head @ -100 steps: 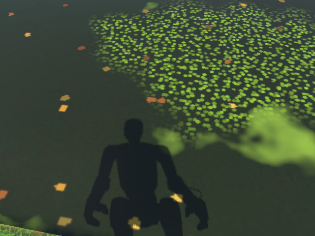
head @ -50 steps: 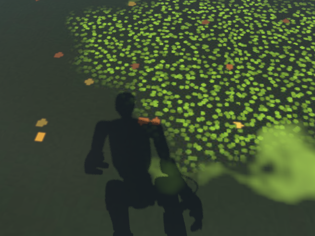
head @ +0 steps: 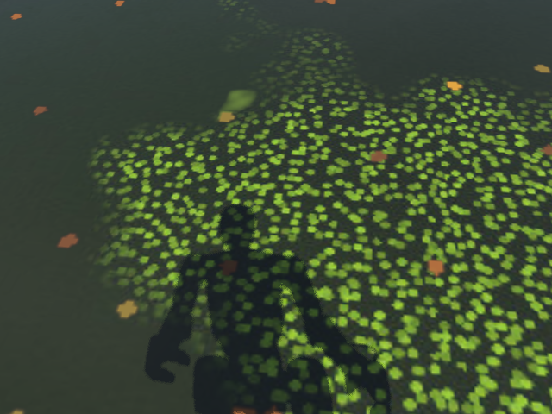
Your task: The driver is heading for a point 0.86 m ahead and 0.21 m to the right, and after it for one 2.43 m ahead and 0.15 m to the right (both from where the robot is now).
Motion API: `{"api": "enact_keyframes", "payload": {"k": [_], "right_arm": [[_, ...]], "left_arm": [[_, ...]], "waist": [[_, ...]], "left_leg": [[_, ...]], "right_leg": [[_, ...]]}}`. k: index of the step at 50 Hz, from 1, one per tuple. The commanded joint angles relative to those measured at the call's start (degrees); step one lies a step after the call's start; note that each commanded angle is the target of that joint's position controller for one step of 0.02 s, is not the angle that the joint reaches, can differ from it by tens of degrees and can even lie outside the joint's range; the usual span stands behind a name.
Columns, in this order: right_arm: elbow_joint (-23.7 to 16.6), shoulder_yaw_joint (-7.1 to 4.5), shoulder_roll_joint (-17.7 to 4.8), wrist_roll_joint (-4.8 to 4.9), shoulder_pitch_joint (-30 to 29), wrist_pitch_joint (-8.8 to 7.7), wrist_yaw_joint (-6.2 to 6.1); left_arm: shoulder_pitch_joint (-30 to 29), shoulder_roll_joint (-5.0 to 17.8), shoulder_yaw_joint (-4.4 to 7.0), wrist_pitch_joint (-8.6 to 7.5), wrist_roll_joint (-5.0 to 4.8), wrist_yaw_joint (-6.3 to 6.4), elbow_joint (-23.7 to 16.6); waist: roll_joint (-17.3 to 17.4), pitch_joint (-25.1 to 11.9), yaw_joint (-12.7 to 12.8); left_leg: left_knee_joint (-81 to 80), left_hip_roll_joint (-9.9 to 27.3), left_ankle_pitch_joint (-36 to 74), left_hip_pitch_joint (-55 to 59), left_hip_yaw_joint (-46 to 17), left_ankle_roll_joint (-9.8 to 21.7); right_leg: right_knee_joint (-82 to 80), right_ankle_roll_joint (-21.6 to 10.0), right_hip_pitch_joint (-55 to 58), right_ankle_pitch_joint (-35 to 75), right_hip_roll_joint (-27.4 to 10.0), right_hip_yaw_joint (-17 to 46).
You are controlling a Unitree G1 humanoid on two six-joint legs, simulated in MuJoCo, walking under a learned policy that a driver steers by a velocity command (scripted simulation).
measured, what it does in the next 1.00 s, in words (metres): walks ahead, turning right: left foot, then right foot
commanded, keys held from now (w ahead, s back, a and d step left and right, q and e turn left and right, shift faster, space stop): w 0.30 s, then w+e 0.70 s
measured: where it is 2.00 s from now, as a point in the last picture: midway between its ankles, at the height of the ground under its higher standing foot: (360, 304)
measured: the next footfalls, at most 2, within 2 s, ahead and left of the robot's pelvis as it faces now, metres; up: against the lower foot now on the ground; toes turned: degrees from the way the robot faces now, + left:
left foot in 0.42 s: +0.41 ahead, +0.14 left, +0.00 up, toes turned +1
right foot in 0.94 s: +0.64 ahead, -0.16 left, +0.00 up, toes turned -21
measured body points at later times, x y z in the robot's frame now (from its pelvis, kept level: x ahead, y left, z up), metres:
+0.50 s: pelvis +0.27 +0.04 -0.02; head +0.31 +0.04 +0.43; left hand +0.24 +0.30 -0.16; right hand +0.46 -0.21 -0.12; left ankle +0.37 +0.14 -0.74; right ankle +0.09 -0.09 -0.66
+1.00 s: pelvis +0.54 -0.05 -0.03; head +0.57 -0.08 +0.42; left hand +0.78 +0.15 -0.12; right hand +0.49 -0.33 -0.17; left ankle +0.40 +0.14 -0.68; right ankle +0.60 -0.15 -0.74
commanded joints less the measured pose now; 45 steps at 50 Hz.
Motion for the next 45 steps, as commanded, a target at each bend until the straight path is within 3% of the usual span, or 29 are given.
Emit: {"api": "enact_keyframes", "payload": {"k": [1,4,10,14,17,19,20,21,22,23,24,25,26,27,29,31,34,39,42,45], "right_arm": [[-3.3,-1.09,-3.2,-0.49,-0.8,0.20,-0.38],[-5.1,-1.28,-2.8,-0.84,-5.0,0.46,-0.41],[-8.8,-0.37,-0.7,-0.61,-15.8,0.01,0.87],[-11.5,0.39,-0.4,-0.10,-22.3,-0.48,2.08],[-13.3,0.39,-1.2,0.05,-24.5,-1.13,3.06],[-12.3,-0.72,-3.9,-0.05,-18.8,-1.55,3.02],[-9.8,-2.01,-6.3,-0.14,-10.1,-1.74,2.65],[-7.2,-3.21,-9.7,-1.07,1.5,-1.81,2.02],[-5.7,-4.49,-14.5,-1.82,8.5,-1.17,1.56],[-5.8,-2.90,-9.6,-1.42,8.2,-0.76,1.42],[-6.2,-1.86,-6.4,-0.90,3.2,-0.69,1.16],[-7.0,-1.31,-4.5,-0.82,-1.2,-0.81,1.06],[-6.9,-0.87,-2.8,-1.09,-4.4,-1.09,1.30],[-6.9,-0.45,-1.3,-1.59,-6.6,-1.47,1.49],[-6.2,-0.71,-1.4,-1.93,-7.9,-1.72,1.65],[-5.4,-1.21,-2.9,-2.13,-7.6,-2.01,1.20],[-4.7,-1.71,-4.5,-2.32,-6.0,-1.85,0.05],[-4.0,-2.38,-7.0,-1.40,-2.0,-0.92,-1.07],[-3.3,-2.97,-8.2,-0.46,0.6,0.36,-1.08],[-4.3,-3.73,-10.3,0.21,-0.9,1.64,-1.24]], "left_arm": [[1.3,6.4,1.09,-0.82,0.50,-0.08,-1.7],[5.0,8.1,1.47,-0.82,0.27,0.88,0.1],[10.5,8.1,0.99,-0.40,-0.35,1.89,2.7],[15.1,8.4,1.09,0.57,-0.60,2.07,5.1],[16.5,8.9,1.46,1.46,-0.82,2.41,6.1],[14.6,10.3,1.89,1.95,-0.91,2.50,5.4],[13.0,9.9,1.65,2.14,-0.85,2.40,4.7],[11.5,8.2,0.89,1.93,-0.26,2.24,3.2],[18.1,1.2,-1.08,0.91,-0.38,1.81,2.4],[17.9,3.4,-0.60,-0.25,-1.32,1.59,3.5],[12.6,8.5,1.08,-0.65,-2.84,1.66,1.9],[9.3,8.3,1.27,-0.58,-3.10,2.03,1.1],[7.6,7.2,1.52,-0.19,-2.55,2.44,0.7],[8.7,5.8,1.88,0.74,-2.17,2.65,1.1],[10.7,2.2,1.61,2.48,-2.16,2.54,1.2],[8.6,2.6,2.03,3.52,-1.90,2.72,-0.5],[3.8,3.3,2.34,3.37,-1.19,2.13,-2.8],[-6.6,2.0,1.24,2.74,-0.96,-0.06,-6.8],[-10.3,2.9,1.16,2.98,-1.07,-1.13,-9.6],[-6.7,5.8,2.47,3.33,-1.15,-1.73,-10.8]], "waist": [[-7.9,0.1,0.0],[-5.7,0.8,0.5],[-5.5,3.6,3.2],[-4.8,5.8,5.0],[-5.4,6.1,4.3],[-7.4,2.2,0.5],[-7.2,-3.1,-4.0],[-5.6,-11.6,-8.6],[7.1,-21.8,-7.1],[9.7,-25.1,-7.4],[7.2,-14.5,-6.6],[4.3,-8.1,-4.9],[2.3,-3.7,-3.2],[3.4,-1.4,-1.0],[4.2,0.4,1.1],[3.2,2.2,1.8],[1.9,3.2,1.3],[-0.2,5.4,-2.1],[0.0,6.2,-2.8],[2.6,2.1,0.9]], "left_leg": [[-2.4,4.9,6.9,-11.7,-2.4,-0.3],[-9.8,4.7,14.0,-15.4,-2.3,-1.6],[-25.8,2.7,27.0,-13.1,0.0,-1.7],[-31.4,1.5,24.8,-15.2,0.7,-0.8],[-34.1,0.5,18.7,-13.6,0.8,0.6],[-35.3,-2.5,15.0,-2.5,2.7,1.9],[-36.3,-3.5,17.3,10.4,3.5,3.5],[-32.2,3.3,19.9,30.2,-3.0,6.8],[-34.8,19.3,11.1,53.7,-27.5,15.1],[-41.6,22.6,7.8,53.0,-38.7,16.0],[-43.2,20.3,6.2,44.3,-29.3,12.6],[-45.5,17.9,7.6,35.0,-21.4,10.4],[-48.5,15.8,8.6,26.8,-16.1,9.1],[-50.9,13.5,10.0,21.2,-11.1,7.7],[-54.0,12.7,11.8,15.0,-5.8,7.9],[-55.7,12.7,14.5,13.6,-1.8,8.5],[-56.2,12.1,18.3,15.8,3.5,8.0],[-55.9,12.4,20.5,21.0,9.9,6.7],[-52.4,14.6,24.5,28.5,11.3,5.7],[-41.1,15.0,48.4,31.7,13.7,3.7]], "right_leg": [[-16.2,-8.1,8.9,2.9,-13.9,16.2],[-17.1,-8.8,10.7,11.3,-13.8,12.8],[-18.5,-7.0,11.6,12.9,-11.7,6.9],[-16.4,-7.3,19.2,15.7,-14.0,6.6],[-12.2,-7.1,23.6,22.3,-16.2,8.3],[-5.8,-6.2,23.2,37.2,-15.7,8.8],[2.7,-5.0,20.0,42.6,-13.1,7.3],[17.0,-3.2,8.1,33.3,-10.2,5.9],[40.0,1.3,-15.7,3.9,-0.5,1.9],[49.0,0.9,-21.1,-23.0,0.6,9.9],[51.7,0.4,-25.4,-20.4,-2.9,10.2],[49.8,0.2,-24.8,-15.3,-5.8,8.4],[46.5,0.2,-22.8,-11.7,-7.5,7.7],[44.1,0.1,-19.4,-9.0,-9.1,8.1],[42.6,0.3,-16.0,-7.1,-10.0,7.7],[40.4,0.8,-18.9,-3.2,-10.4,8.0],[31.7,1.6,-22.7,6.2,-10.1,8.1],[17.2,1.1,-21.7,13.1,-8.7,2.6],[13.5,-0.4,-23.6,8.0,-7.7,1.0],[12.7,-3.4,-14.7,-0.9,-2.8,-3.6]]}}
